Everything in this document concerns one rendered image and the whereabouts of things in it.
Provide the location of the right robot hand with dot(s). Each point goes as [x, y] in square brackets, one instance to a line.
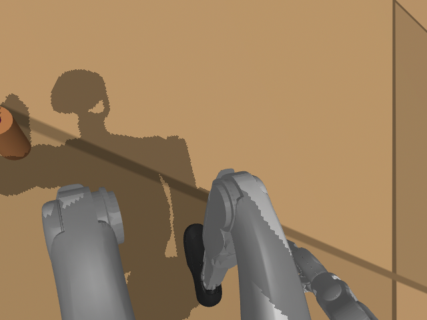
[307, 265]

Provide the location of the bottle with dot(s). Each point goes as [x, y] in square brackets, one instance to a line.
[13, 143]

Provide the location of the right robot arm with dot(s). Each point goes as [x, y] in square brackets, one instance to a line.
[337, 299]

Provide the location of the right robot foot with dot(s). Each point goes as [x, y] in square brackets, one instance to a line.
[194, 252]

